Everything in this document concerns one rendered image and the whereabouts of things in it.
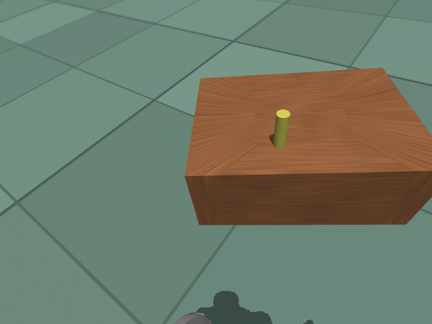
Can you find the can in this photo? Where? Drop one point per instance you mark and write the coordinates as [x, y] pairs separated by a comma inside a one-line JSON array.
[[281, 128]]

